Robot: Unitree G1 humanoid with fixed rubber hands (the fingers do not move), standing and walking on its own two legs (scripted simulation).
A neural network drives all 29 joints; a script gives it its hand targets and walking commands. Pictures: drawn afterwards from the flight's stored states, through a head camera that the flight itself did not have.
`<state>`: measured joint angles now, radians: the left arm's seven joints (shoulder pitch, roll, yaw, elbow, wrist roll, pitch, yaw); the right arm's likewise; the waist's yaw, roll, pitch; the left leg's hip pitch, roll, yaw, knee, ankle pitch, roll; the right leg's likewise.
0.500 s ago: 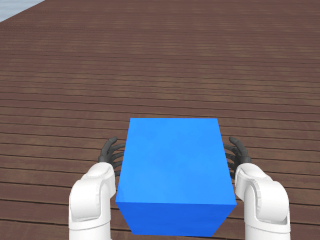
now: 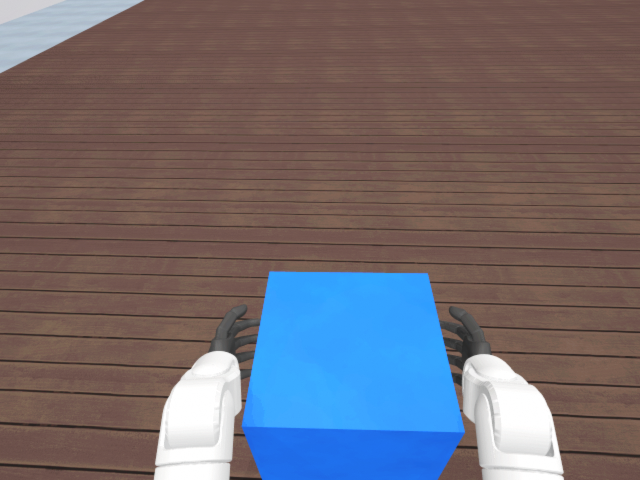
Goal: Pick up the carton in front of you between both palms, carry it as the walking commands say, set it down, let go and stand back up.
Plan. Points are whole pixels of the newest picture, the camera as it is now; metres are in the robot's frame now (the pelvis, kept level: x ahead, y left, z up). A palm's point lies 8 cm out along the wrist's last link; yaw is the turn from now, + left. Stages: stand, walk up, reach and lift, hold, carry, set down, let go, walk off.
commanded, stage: carry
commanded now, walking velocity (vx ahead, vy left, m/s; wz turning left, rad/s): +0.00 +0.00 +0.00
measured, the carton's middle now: (346, 389) +0.28 +0.00 -0.02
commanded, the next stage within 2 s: hold in 1.44 s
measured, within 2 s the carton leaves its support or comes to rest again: neither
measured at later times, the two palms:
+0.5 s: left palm (230, 379) +0.26 +0.14 +0.04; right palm (479, 383) +0.25 -0.16 +0.04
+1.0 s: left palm (229, 405) +0.22 +0.14 +0.04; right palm (493, 410) +0.22 -0.16 +0.04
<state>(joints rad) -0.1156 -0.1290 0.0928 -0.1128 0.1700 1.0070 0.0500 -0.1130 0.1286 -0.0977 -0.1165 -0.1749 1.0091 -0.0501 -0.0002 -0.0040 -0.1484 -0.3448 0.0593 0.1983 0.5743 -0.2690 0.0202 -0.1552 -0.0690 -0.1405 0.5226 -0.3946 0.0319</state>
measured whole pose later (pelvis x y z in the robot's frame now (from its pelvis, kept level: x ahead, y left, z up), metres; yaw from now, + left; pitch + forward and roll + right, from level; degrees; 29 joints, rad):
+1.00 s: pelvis -0.06 -0.01 +0.00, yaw +0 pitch +2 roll +0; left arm -0.21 -0.14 0.17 0.17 0.24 0.74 0.02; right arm -0.21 0.14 -0.18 0.18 -0.24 0.74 -0.02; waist 0.00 0.00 -0.10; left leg -0.37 0.09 0.19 0.51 -0.17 0.02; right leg -0.21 -0.05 -0.16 0.53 -0.35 -0.01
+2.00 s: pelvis -0.08 +0.02 +0.01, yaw -10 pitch -8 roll +0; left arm -0.27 -0.15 0.22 0.25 0.30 0.73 0.01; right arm -0.28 0.16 -0.25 0.32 -0.28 0.68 0.01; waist 0.00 -0.04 0.04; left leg -0.13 -0.02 0.00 0.38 -0.12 0.01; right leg -0.04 0.01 0.08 0.42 -0.25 0.01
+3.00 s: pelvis -0.12 +0.01 -0.10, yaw -11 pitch +34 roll -2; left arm -0.66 -0.08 0.44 0.51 0.26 0.21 -0.04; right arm -0.65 0.17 -0.40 0.52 -0.19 0.18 -0.09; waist 0.05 -0.06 -0.09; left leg -1.36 -0.02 -0.09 1.06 -0.29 -0.03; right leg -1.27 0.10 0.08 1.12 -0.43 0.01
